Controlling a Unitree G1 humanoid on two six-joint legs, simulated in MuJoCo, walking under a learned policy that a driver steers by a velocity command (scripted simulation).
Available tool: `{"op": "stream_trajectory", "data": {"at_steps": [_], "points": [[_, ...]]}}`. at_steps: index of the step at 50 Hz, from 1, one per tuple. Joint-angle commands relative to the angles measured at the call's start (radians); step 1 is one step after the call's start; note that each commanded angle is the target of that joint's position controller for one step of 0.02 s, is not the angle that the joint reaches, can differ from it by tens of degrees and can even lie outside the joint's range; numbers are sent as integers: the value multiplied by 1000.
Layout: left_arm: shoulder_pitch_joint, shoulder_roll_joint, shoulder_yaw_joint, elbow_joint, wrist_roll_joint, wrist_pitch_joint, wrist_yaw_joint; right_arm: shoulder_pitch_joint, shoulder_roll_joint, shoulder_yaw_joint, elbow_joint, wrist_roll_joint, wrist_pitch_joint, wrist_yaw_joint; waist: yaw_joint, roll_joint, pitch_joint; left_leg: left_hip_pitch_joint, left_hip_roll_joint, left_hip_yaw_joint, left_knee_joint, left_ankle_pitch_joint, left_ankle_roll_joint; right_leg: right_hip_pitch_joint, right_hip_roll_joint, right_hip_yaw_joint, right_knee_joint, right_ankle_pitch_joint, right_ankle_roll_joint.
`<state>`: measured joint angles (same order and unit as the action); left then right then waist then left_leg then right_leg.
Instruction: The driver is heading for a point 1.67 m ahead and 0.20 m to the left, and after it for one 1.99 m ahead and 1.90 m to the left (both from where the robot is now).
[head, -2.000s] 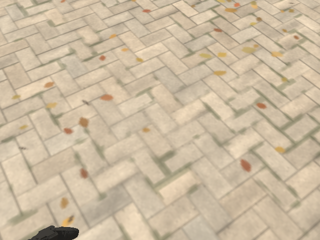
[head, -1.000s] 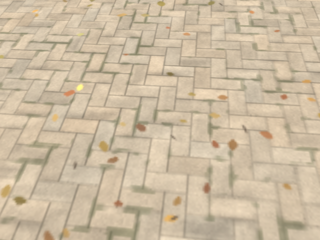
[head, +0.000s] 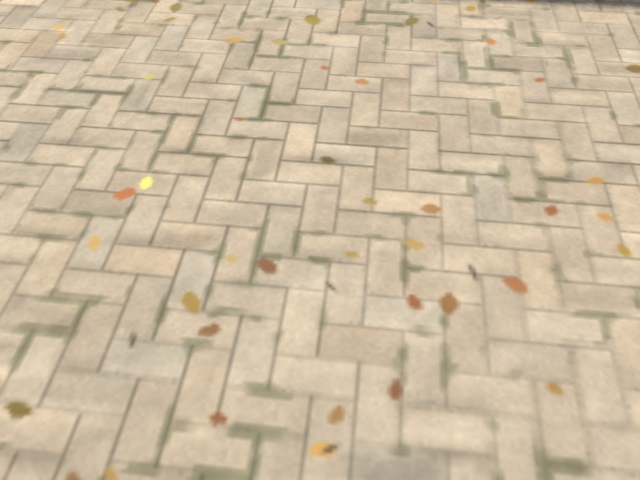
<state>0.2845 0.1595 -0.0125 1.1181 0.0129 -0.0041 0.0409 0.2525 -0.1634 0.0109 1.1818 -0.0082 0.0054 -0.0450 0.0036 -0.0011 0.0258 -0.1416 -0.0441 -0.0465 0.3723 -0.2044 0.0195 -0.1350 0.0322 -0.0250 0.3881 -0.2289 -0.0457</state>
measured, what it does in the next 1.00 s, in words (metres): walks ahead: left foot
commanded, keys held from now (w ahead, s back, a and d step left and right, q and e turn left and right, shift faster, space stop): shift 0.28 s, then w+shift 0.72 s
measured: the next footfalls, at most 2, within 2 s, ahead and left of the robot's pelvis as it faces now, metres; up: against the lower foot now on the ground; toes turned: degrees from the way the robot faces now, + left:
left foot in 0.62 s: +0.12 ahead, +0.14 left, +0.00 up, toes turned +4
right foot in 1.08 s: +0.57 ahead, -0.04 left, +0.00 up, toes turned -4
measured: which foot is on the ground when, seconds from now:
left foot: down 0.00-0.34, up 0.36-0.60, down 0.62-1.00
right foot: down 0.00-0.62, up 0.64-1.00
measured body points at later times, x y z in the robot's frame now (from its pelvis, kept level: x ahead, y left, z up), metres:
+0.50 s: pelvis +0.03 +0.01 +0.00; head +0.03 +0.02 +0.45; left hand -0.04 +0.24 -0.15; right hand +0.08 -0.23 -0.14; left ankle +0.03 +0.12 -0.70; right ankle -0.01 -0.09 -0.74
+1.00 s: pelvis +0.29 +0.05 -0.02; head +0.33 +0.06 +0.43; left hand +0.54 +0.26 -0.11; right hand +0.17 -0.16 -0.15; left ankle +0.09 +0.14 -0.74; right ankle +0.51 -0.07 -0.70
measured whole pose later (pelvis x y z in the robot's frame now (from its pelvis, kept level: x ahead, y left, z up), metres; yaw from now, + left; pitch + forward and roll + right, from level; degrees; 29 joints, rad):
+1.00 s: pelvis +0.29 +0.05 -0.02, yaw +1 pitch +3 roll +0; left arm -0.08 0.21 0.04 0.82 0.03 -0.04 -0.06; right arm 0.57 -0.15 -0.03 1.08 -0.01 -0.13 0.00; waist -0.09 -0.01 0.01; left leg 0.27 -0.03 0.05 -0.01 -0.32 0.04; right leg -0.74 -0.07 -0.11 0.67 0.01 -0.09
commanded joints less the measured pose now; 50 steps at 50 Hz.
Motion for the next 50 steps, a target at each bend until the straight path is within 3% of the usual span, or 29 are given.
{"op": "stream_trajectory", "data": {"at_steps": [1,14,15,16,17,18,19,20,21,23,25,27,28,30,31,32,33,34,35,36,38,41,44,48,50], "points": [[61,79,12,-3,0,-5,4,56,-77,-9,-3,0,-4,-4,0,-1,41,-34,104,-90,-52,118,27,-27,-120,116,-76,97,-17],[89,54,11,22,0,-8,6,90,-51,-5,11,0,-5,-7,0,-2,50,-40,106,-83,-44,112,22,-30,-118,118,-79,100,-20],[109,64,16,27,1,-6,5,107,-47,-5,13,-2,-4,-7,5,-15,9,-39,78,-63,-28,-31,29,-13,-105,124,-97,-89,-28],[126,114,37,24,-1,3,2,102,-70,-17,-2,-6,1,-3,16,-57,17,-99,22,-18,60,-281,49,-16,-98,158,-102,-390,-62],[180,153,54,27,3,11,-3,53,-90,-25,-35,-22,5,8,50,-97,75,-252,-1,-3,158,-436,59,-12,-158,271,-160,-646,-112],[239,175,68,41,4,16,-5,-19,-57,-21,-84,-34,2,22,80,-178,134,-372,-14,75,305,-389,52,2,-274,428,-261,-800,-177],[233,155,71,37,6,10,-6,-113,-49,-18,-139,-41,-9,32,95,-179,212,-470,49,89,450,-268,39,-32,-374,529,-330,-727,-224],[207,137,71,23,11,-2,-9,-148,-64,-26,-164,-39,-22,41,73,-102,202,-519,81,57,527,-216,30,-26,-385,535,-346,-613,-226],[162,143,76,3,14,-17,-11,-115,-65,-32,-163,-38,-36,51,37,-59,149,-520,99,42,551,-170,24,2,-366,490,-328,-515,-209],[93,152,83,-34,4,-44,-12,-59,-73,-44,-159,-27,-57,69,-9,-54,65,-425,100,59,496,-114,16,-8,-299,354,-313,-381,-165],[50,160,89,-56,-5,-59,-11,-62,-66,-50,-182,-17,-57,73,-30,-113,59,-285,81,92,366,-106,18,-105,-242,249,-311,-347,-136],[45,169,96,-62,-5,-63,-15,-56,-65,-56,-199,-11,-49,68,-36,-144,85,-161,60,142,238,-136,24,-187,-232,205,-285,-362,-146],[37,174,100,-67,-6,-62,-19,-18,-61,-58,-195,-8,-49,64,-52,-122,95,-83,49,178,175,-108,27,-235,-234,192,-245,-388,-158],[6,168,103,-89,-3,-65,-27,137,-70,-69,-152,-10,-62,52,-115,-18,74,167,18,210,92,-103,40,-393,-194,144,-65,-396,-159],[-43,123,90,-118,14,-74,-36,310,-124,-89,-104,-20,-81,41,-191,150,17,347,130,24,9,-238,63,-516,-106,47,263,-274,-135],[-101,19,64,-199,7,-90,-48,402,-224,-104,-102,-40,-93,35,-192,386,-22,418,405,-514,-221,-650,147,-749,21,-36,633,-275,-92],[-110,62,71,-218,26,-92,-61,305,-200,-97,-116,-39,-83,31,-120,250,25,313,467,-709,-278,-801,206,-846,-27,79,802,-181,-112],[-150,91,76,-234,26,-94,-74,181,-183,-92,-162,-32,-87,36,-67,124,74,232,449,-609,-250,-710,199,-871,-95,93,853,-52,-106],[-145,109,79,-226,26,-98,-87,138,-167,-88,-180,-25,-98,45,-42,46,44,184,388,-476,-245,-571,176,-807,-124,100,825,27,-86],[-119,112,83,-215,33,-94,-94,126,-158,-84,-186,-19,-108,45,-14,39,15,151,346,-386,-267,-484,157,-741,-140,89,788,47,-63],[-128,103,82,-216,37,-69,-106,161,-123,-74,-169,-15,-125,39,-5,60,40,110,283,-265,-307,-358,146,-715,-146,50,771,90,-24],[-257,94,77,-265,28,-45,-105,246,-113,-71,-149,-11,-135,42,-30,35,106,113,240,-153,-341,-182,158,-780,-143,0,693,157,-2],[-399,86,69,-325,21,-44,-107,281,-104,-65,-153,-8,-143,45,-51,40,144,97,214,-69,-378,-10,169,-733,-125,-46,504,223,9],[-494,79,55,-375,10,-48,-108,303,-124,-66,-145,-2,-153,35,-56,62,163,179,242,20,-437,307,166,-592,-97,-105,276,276,-42],[-467,95,58,-380,8,-51,-95,293,-149,-68,-140,-6,-150,37,-28,84,115,266,248,82,-335,721,149,-480,-41,-144,215,214,-89]]}}
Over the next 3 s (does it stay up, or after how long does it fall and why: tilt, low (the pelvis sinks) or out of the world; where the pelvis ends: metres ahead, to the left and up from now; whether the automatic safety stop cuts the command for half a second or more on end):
stays up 2.16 0.28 -0.02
